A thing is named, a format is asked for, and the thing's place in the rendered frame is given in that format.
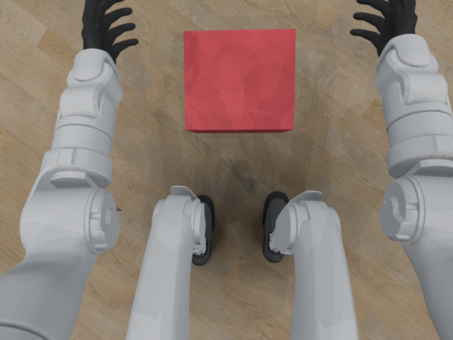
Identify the carton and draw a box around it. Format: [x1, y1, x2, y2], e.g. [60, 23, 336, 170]
[183, 29, 296, 133]

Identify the robot right upper arm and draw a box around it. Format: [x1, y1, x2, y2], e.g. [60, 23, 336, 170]
[379, 175, 453, 340]

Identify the robot left foot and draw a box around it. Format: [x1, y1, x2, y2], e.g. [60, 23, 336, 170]
[192, 195, 214, 266]

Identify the robot right foot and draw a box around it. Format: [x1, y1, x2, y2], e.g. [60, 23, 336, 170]
[263, 191, 289, 263]

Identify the robot left hand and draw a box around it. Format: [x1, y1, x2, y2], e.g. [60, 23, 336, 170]
[81, 0, 139, 65]

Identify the robot right hand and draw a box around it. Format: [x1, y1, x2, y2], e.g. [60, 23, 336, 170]
[350, 0, 418, 57]

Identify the right robot forearm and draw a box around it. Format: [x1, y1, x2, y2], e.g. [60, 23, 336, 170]
[374, 34, 453, 179]

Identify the robot left upper arm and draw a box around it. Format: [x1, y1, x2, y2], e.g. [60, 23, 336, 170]
[0, 187, 120, 340]

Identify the left robot forearm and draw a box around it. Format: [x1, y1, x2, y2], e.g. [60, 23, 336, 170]
[20, 48, 123, 249]

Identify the robot foot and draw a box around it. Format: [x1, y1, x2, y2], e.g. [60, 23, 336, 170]
[192, 195, 214, 266]
[263, 191, 289, 263]

